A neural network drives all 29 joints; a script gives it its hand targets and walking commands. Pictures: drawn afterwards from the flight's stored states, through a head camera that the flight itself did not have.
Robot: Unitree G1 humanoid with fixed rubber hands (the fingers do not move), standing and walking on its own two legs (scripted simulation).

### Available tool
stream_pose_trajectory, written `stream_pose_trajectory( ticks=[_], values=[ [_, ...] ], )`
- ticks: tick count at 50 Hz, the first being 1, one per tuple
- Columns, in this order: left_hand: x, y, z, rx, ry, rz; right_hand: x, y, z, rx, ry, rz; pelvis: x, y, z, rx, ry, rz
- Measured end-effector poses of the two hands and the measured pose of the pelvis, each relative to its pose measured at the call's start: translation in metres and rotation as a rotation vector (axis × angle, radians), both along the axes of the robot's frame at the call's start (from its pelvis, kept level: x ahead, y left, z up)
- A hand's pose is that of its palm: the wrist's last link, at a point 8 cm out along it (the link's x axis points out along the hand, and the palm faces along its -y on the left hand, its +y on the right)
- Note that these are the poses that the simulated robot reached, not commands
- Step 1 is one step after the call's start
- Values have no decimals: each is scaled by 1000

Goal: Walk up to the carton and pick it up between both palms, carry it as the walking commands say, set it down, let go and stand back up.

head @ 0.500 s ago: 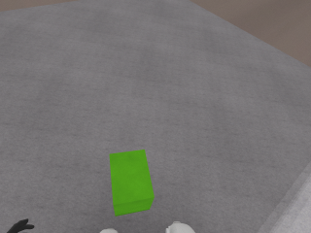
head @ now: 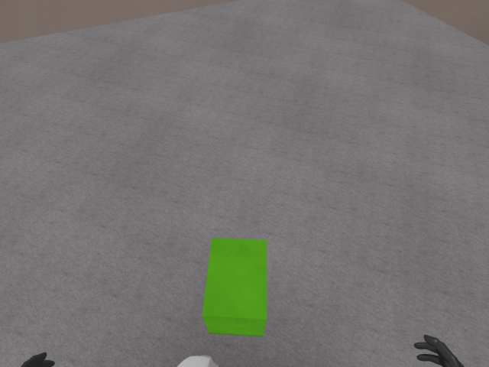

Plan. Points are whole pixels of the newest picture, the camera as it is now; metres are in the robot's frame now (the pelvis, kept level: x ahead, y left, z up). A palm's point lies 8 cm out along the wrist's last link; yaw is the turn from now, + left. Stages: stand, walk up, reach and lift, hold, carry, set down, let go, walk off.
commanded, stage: walk up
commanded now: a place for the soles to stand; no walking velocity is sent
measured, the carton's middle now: (237, 287) +0.46 +0.04 -0.62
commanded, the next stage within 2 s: reach and lift in 1.16 s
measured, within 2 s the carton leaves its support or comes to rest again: neither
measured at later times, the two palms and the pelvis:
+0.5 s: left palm out of the picture +0.09 +0.36 -0.07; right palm (426, 362) +0.16 -0.28 -0.06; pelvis +0.00 +0.03 +0.02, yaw +4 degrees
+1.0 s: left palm out of the picture +0.08 +0.36 -0.07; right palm out of the picture +0.15 -0.27 -0.06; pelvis +0.00 +0.03 +0.04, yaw +4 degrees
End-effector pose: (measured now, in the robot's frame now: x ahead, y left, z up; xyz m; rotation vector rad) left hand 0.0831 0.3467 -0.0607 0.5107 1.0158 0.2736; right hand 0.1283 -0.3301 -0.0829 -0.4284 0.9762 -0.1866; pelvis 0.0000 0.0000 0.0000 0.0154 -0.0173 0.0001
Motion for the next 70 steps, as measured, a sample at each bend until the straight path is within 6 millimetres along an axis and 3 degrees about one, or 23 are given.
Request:
stream_pose_trajectory(
  ticks=[4,9,14,24,32,58,62,65,70],
  values=[
    [-12,5,5,5,5,20,15,9,6,7,-9,32,-1,4,6,12,-5,20],
    [-21,19,-4,-12,17,52,16,19,3,-10,3,52,-3,17,0,11,-6,39],
    [-22,12,-13,-67,29,81,16,33,4,9,21,41,0,19,7,-18,-13,53],
    [6,13,-10,-127,-3,82,30,53,21,21,28,44,3,28,23,-30,-8,63],
    [13,14,-8,-145,14,98,35,56,30,16,50,39,4,30,31,-30,-5,70],
    [-10,6,-11,-159,104,149,18,51,22,28,120,17,-3,23,36,-23,-8,70],
    [29,-4,0,-172,-10,88,39,57,29,58,19,30,-10,20,29,-26,3,45],
    [57,-11,6,-172,-49,59,43,60,29,73,9,2,-13,19,25,-23,-16,25],
    [82,-18,4,-189,-53,54,45,64,26,96,24,-15,-6,20,22,-16,-5,-6]
  ],
)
